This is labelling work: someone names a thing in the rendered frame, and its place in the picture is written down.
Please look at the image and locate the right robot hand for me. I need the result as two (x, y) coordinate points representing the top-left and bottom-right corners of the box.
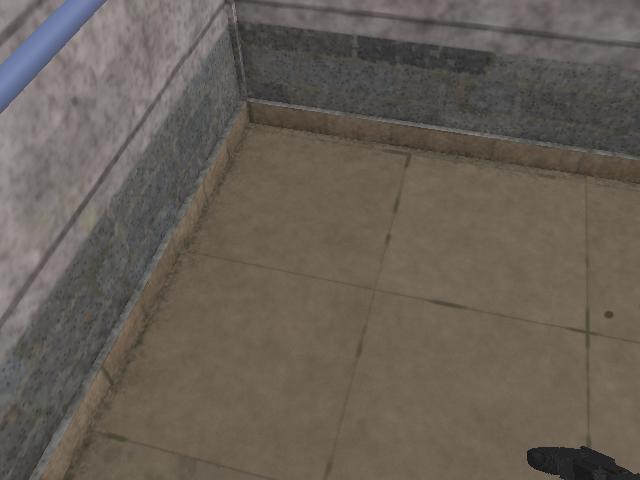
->
(527, 446), (640, 480)

